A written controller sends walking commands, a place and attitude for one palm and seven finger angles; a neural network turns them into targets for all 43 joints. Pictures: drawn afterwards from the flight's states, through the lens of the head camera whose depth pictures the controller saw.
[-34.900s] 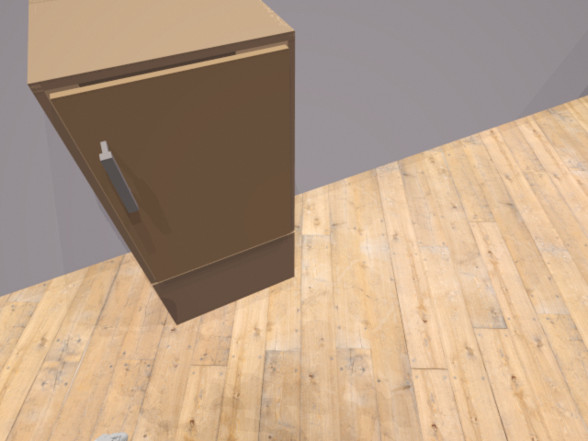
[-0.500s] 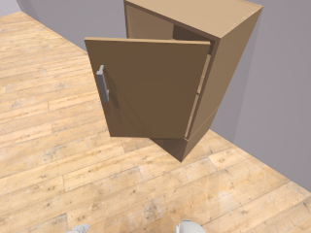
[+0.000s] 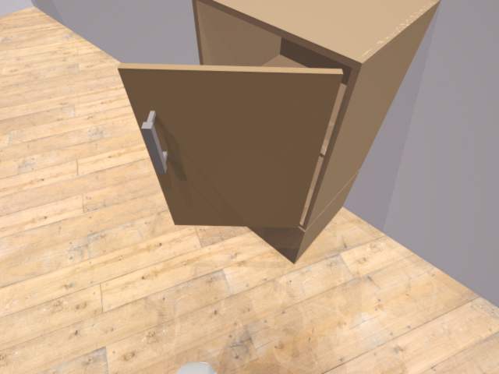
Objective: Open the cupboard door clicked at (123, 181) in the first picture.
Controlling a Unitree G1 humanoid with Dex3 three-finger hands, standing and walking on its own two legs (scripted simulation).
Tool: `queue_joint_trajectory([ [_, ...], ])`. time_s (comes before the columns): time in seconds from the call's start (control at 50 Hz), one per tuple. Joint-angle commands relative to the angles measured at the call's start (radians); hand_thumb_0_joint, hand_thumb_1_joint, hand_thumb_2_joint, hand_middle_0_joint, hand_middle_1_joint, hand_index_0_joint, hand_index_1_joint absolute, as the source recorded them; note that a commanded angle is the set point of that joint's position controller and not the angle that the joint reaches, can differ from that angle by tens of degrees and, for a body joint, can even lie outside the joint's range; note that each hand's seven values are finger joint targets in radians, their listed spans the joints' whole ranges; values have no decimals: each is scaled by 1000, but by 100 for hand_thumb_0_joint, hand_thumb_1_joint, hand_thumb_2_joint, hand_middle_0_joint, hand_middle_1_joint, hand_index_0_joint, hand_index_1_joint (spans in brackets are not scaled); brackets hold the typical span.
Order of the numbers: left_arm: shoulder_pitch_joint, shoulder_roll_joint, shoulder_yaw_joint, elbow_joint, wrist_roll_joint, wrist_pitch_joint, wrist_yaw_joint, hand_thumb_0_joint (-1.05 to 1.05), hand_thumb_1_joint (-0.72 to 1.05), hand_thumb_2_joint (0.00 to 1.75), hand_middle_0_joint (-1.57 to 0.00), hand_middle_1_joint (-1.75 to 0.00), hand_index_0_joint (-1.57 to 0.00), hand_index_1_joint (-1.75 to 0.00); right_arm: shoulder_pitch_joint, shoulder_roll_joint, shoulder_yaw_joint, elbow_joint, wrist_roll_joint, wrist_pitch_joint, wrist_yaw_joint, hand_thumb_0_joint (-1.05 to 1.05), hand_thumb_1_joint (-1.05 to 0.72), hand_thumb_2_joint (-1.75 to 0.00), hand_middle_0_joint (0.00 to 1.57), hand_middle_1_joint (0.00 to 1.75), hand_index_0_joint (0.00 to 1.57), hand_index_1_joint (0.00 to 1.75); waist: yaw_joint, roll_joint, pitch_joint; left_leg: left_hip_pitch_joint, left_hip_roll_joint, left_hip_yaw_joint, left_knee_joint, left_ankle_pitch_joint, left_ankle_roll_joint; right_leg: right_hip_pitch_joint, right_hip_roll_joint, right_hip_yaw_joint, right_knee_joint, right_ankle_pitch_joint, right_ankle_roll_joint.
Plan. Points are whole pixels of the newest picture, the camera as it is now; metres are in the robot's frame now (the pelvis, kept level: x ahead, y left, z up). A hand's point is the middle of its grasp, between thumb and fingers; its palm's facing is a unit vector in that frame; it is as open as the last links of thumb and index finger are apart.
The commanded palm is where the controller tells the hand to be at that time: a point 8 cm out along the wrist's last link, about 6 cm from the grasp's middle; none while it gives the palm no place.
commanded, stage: come to a stop and stand still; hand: left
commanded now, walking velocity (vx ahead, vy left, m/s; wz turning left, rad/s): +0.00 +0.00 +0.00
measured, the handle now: (157, 143) +0.57 +0.25 -0.02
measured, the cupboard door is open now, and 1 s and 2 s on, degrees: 41 41 41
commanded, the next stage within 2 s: look again from close up in 1.50 s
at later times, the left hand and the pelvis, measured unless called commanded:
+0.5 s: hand out of the picture +0.01 +0.28 -0.17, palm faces -0.02 -0.96 -0.27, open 7.3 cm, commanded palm none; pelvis -0.01 +0.08 +0.00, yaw -2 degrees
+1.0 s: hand out of the picture +0.06 +0.22 -0.17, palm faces -0.06 -0.97 -0.23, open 7.3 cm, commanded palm none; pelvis +0.02 +0.05 +0.00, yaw -3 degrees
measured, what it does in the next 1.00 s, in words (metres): steps on the spot: left foot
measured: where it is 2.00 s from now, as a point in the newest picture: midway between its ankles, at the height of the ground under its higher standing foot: outside the picture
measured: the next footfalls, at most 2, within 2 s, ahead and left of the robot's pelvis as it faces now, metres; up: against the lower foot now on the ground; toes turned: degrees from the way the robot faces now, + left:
left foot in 0.10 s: +0.04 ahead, +0.14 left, +0.00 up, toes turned +2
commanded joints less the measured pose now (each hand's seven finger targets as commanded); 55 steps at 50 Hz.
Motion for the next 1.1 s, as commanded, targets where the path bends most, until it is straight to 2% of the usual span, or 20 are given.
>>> queue_joint_trajectory([
  [0.0, 27, 170, 33, -43, -2, -11, 6, 0, 90, 90, -20, -30, -20, -30, 151, -30, 2, -7, -3, -16, 7, 0, -90, -90, 20, 30, 20, 30, -22, -148, -127, 164, -27, 31, -252, 134, 5, 33, -226, 189, -77, 362, -92],
  [0.02, 124, 194, 13, -49, -10, -27, 50, 0, 90, 90, -20, -30, -20, -30, 111, -119, -13, -96, 1, -37, 8, 0, -90, -90, 20, 30, 20, 30, -24, 121, -285, 192, -12, 77, -238, 146, 8, 158, -247, 309, 9, 683, -74],
  [0.04, 91, 232, 14, -90, -11, -20, 43, 0, 90, 90, -20, -30, -20, -30, 104, -68, -8, -131, 0, -38, 7, 0, -90, -90, 20, 30, 20, 30, -35, 109, -284, 169, -8, 49, -296, 156, 34, 142, -219, 242, 63, 468, -69],
  [0.06, 83, 195, 10, -85, -16, -14, 34, 0, 90, 90, -20, -30, -20, -30, 88, -93, -3, -133, -6, -40, 5, 0, -90, -90, 20, 30, 20, 30, -24, 163, -252, 203, 25, 37, -335, 204, 49, 71, -179, 203, 64, 306, -50],
  [0.08, 73, 152, 0, -88, -11, -7, 28, 0, 90, 90, -20, -30, -20, -30, 115, -117, 3, -148, -13, -46, 8, 0, -90, -90, 20, 30, 20, 30, -31, 216, -214, 189, 120, -45, -368, 353, 78, 19, -101, 107, 96, 114, -14],
  [0.1, 91, 121, -8, -95, -10, -4, 26, 0, 90, 90, -20, -30, -20, -30, 96, -141, 4, -161, -20, -42, 6, 0, -90, -90, 20, 30, 20, 30, -7, 193, -134, 116, 169, -87, -371, 449, 114, -3, -55, 64, 87, 8, 7],
  [0.12, 88, 120, -16, -92, -2, 8, 22, 0, 90, 90, -20, -30, -20, -30, 72, -144, 6, -176, -18, -41, 6, 0, -90, -90, 20, 30, 20, 30, -4, 225, -67, 81, 166, -119, -418, 451, 126, -24, -29, 41, 100, -99, 19],
  [0.14, 90, 114, -20, -87, 2, 17, 17, 0, 90, 90, -20, -30, -20, -30, 66, -151, 9, -183, -16, -42, 2, 0, -90, -90, 20, 30, 20, 30, -6, 218, -4, 40, 172, -145, -465, 403, 135, -38, -16, 38, 126, -153, 25],
  [0.16, 103, 109, -25, -85, 2, 22, 11, 0, 90, 90, -20, -30, -20, -30, 67, -160, 13, -192, -15, -44, 1, 0, -90, -90, 20, 30, 20, 30, -4, 152, 33, 1, 180, -160, -500, 316, 143, -44, -13, 46, 150, -168, 25],
  [0.18, 107, 106, -27, -88, 3, 22, 6, 0, 90, 90, -20, -30, -20, -30, 78, -154, 17, -193, -18, -47, 0, 0, -90, -90, 20, 30, 20, 30, 0, 154, 48, -3, 169, -162, -519, 304, 147, -51, -12, 51, 161, -167, 20],
  [0.26, 146, 104, -30, -77, -4, 17, -5, 0, 90, 90, -20, -30, -20, -30, 68, -160, 21, -193, -15, -52, 0, 0, -90, -90, 20, 30, 20, 30, 8, 88, -11, 55, 148, -154, -530, 145, 143, -38, -21, 86, 114, -73, 24],
  [0.28, 144, 110, -28, -79, -2, 12, -7, 0, 90, 90, -20, -30, -20, -30, 72, -151, 24, -186, -15, -56, -1, 0, -90, -90, 20, 30, 20, 30, 8, 95, -26, 76, 136, -150, -521, 181, 140, -31, -26, 93, 81, -53, 21],
  [0.3, 149, 116, -30, -78, -5, 7, -7, 0, 90, 90, -20, -30, -20, -30, 75, -148, 26, -183, -13, -59, 0, 0, -90, -90, 20, 30, 20, 30, 10, 66, -48, 92, 130, -144, -511, 165, 136, -20, -25, 110, 53, -34, 18],
  [0.34, 141, 118, -34, -73, -8, -1, -5, 0, 90, 90, -20, -30, -20, -30, 100, -145, 28, -164, -12, -65, 2, 0, -90, -90, 20, 30, 20, 30, 0, -5, -51, 104, 111, -146, -517, 118, 122, -12, -34, 138, 13, -4, 11],
  [0.38, 130, 118, -33, -76, -5, -3, -5, 0, 90, 90, -20, -30, -20, -30, 119, -137, 22, -154, -14, -65, 3, 0, -90, -90, 20, 30, 20, 30, -9, -36, -42, 99, 104, -147, -537, 65, 118, -15, -37, 150, 5, -4, 6],
  [0.5, 144, 119, -38, -52, -9, -8, -3, 0, 90, 90, -20, -30, -20, -30, 137, -132, 36, -95, -13, -78, 2, 0, -90, -90, 20, 30, 20, 30, -4, 54, -61, 151, 97, -118, -547, 161, 106, -12, -48, 160, -4, 25, 7],
  [0.62, 141, 110, -44, -17, -14, -14, -1, 0, 90, 90, -20, -30, -20, -30, 170, -121, 47, -42, -10, -85, -3, 0, -90, -90, 20, 30, 20, 30, -8, 31, -69, 184, 88, -74, -508, 314, 104, 20, -61, 172, -21, 85, 9],
  [0.76, 136, 102, -45, 9, -16, -13, 1, 0, 90, 90, -20, -30, -20, -30, 185, -108, 51, 4, -8, -84, -6, 0, -90, -90, 20, 30, 20, 30, -8, 31, -41, 172, 87, -55, -498, 277, 105, 29, -63, 177, -35, 97, 11],
  [0.92, 129, 102, -47, 18, -18, -23, 4, 0, 90, 90, -20, -30, -20, -30, 197, -91, 52, 37, -7, -85, -8, 0, -90, -90, 20, 30, 20, 30, -15, -1, -71, 215, 81, -25, -451, 347, 98, 48, -73, 199, -43, 204, 4],
  [1.08, 126, 103, -46, 22, -18, -28, 5, 0, 90, 90, -20, -30, -20, -30, 187, -77, 50, 55, -6, -81, -8, 0, -90, -90, 20, 30, 20, 30, -17, -7, -50, 223, 79, -15, -440, 333, 91, 43, -74, 211, -65, 231, -2],
])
